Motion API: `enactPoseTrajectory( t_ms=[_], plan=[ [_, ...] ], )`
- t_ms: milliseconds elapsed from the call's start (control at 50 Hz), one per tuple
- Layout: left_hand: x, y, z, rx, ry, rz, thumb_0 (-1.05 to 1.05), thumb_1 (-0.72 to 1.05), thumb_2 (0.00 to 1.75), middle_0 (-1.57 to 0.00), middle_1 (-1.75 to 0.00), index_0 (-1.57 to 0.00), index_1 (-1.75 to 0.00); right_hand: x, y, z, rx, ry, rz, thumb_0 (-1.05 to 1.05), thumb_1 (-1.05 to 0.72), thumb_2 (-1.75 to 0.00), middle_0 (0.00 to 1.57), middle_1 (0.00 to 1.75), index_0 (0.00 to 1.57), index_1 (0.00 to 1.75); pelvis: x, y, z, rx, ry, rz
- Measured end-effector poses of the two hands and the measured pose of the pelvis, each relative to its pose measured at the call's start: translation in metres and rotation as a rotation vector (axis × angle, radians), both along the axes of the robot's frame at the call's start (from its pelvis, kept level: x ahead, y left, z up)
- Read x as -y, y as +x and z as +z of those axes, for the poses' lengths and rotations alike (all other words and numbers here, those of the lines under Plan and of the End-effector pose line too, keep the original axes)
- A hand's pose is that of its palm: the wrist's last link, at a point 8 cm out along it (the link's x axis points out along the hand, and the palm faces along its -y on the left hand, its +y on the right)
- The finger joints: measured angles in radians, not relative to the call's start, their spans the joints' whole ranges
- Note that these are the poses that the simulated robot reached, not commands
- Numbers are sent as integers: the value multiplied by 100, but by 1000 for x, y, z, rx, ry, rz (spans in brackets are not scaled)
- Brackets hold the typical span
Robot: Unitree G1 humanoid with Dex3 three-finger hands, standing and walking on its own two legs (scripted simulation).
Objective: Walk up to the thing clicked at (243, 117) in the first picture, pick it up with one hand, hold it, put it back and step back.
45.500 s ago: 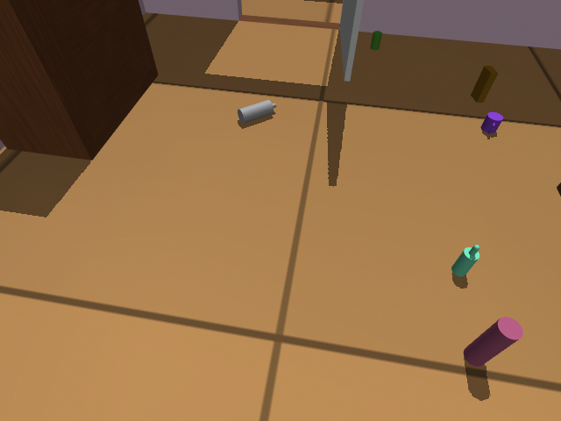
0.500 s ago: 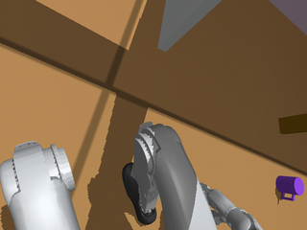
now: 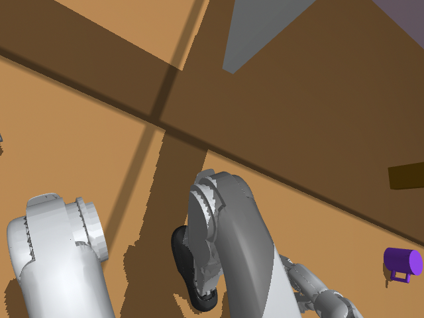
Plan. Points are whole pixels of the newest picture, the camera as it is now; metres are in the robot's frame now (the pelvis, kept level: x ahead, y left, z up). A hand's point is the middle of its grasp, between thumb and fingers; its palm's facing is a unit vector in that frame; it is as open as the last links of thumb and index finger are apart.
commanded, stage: withdraw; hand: left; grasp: from above
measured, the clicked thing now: out of the picture +0.40 +0.39 -0.25
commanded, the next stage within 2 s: home in 0.74 s
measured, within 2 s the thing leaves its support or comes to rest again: neither
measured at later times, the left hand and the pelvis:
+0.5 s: hand out of the picture +0.37 +0.41 -0.03, palm faces -0.45 -0.15 -0.88, open 14.0 cm; pelvis -0.01 +0.00 +0.08, yaw +6 degrees
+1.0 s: hand out of the picture +0.37 +0.43 -0.07, palm faces -0.33 -0.13 -0.94, open 13.1 cm; pelvis -0.01 +0.00 +0.05, yaw +6 degrees
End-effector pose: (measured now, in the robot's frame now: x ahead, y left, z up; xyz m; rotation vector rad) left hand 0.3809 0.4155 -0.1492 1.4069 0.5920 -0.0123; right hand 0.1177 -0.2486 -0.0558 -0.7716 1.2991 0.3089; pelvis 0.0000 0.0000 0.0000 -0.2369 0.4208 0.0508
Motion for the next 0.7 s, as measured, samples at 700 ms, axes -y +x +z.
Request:
enactPoseTrajectory(
  t_ms=[700],
  plan=[
    [-2, -7, 124, -92, -8, -94, 0, -49, 99, -10, -99, -10, -100, 19, -16, 26, 3, -23, -219, 0, -90, -89, 20, 30, 20, 30, 7, -14, 53, -101, 52, 65]
  ],
)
